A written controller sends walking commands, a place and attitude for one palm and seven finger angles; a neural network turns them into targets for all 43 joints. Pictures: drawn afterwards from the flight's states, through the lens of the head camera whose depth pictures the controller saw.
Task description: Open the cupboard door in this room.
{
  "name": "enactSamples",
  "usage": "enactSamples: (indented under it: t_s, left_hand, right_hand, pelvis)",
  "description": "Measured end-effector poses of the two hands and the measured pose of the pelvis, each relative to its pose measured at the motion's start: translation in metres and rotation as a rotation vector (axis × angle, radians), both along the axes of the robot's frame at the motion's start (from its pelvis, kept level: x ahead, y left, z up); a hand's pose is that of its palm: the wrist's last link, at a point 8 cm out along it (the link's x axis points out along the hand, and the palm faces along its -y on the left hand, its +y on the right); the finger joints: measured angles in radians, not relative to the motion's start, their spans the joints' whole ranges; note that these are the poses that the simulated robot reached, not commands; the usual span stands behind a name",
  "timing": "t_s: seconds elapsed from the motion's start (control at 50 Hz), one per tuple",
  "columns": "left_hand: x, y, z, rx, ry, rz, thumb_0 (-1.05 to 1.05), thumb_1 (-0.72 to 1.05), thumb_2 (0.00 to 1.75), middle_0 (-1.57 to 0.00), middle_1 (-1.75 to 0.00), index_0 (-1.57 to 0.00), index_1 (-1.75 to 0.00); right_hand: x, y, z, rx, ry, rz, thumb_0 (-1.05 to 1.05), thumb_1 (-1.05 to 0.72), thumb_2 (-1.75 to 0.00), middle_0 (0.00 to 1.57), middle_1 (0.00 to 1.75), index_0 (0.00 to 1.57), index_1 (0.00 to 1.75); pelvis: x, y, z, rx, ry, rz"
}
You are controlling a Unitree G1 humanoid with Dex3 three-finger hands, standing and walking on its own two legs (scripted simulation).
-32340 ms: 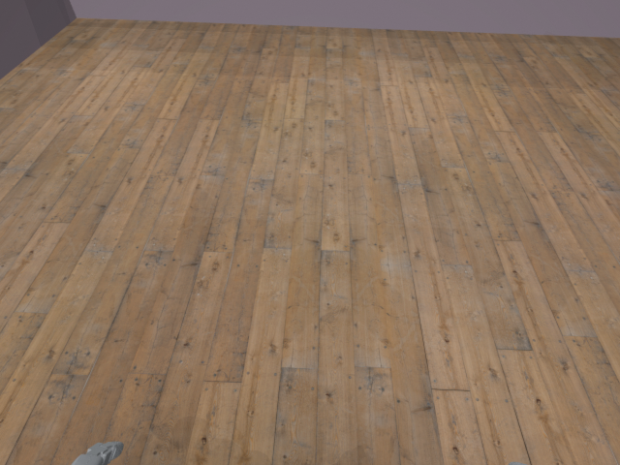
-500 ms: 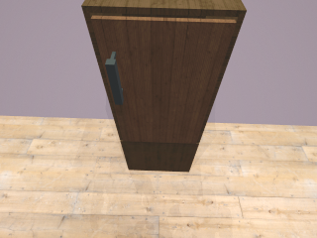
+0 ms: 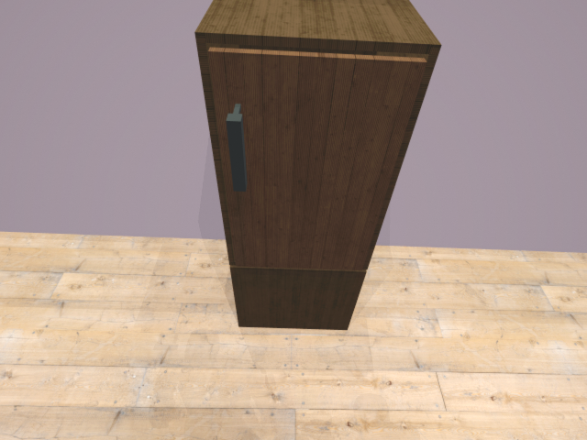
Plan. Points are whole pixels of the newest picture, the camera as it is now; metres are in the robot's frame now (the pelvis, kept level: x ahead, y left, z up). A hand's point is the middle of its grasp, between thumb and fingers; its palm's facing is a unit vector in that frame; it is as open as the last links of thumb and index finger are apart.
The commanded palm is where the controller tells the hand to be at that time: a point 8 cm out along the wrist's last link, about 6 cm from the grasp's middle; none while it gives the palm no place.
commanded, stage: come to a stop and stand still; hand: left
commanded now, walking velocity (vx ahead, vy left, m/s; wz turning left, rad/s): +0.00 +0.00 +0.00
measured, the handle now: (239, 148) +0.60 +0.14 +0.07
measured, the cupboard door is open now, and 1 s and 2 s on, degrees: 0 0 0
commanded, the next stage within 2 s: look again from close up in 1.56 s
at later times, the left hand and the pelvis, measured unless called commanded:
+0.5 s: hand out of the picture -0.09 +0.21 -0.17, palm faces +0.04 -0.98 -0.21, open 7.4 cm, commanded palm none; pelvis -0.04 +0.02 +0.01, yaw +1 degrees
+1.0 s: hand out of the picture -0.08 +0.22 -0.19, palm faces +0.09 -0.99 -0.15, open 7.4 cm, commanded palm none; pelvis -0.09 +0.05 +0.00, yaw +1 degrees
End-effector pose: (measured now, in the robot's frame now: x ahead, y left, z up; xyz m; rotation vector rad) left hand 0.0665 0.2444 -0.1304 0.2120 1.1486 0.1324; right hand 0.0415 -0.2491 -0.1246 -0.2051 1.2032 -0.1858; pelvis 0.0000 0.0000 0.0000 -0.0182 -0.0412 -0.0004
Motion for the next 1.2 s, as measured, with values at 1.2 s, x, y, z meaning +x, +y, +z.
enactSamples:
  t_s: [1.2]
  left_hand:
    - [-0.249,0.045,-0.011,-0.031,0.327,0.123,0.0,0.91,0.9,-0.2,-0.3,-0.2,-0.3]
  right_hand:
    - [-0.186,0.084,-0.009,0.06,0.134,-0.155,0.01,-0.93,-0.9,0.21,0.3,0.2,0.3]
  pelvis:
    - [-0.136,0.064,0.007,-0.007,0.001,-0.038]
